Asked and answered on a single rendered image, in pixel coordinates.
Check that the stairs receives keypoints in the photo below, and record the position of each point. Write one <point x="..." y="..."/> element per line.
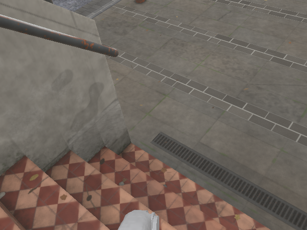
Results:
<point x="96" y="195"/>

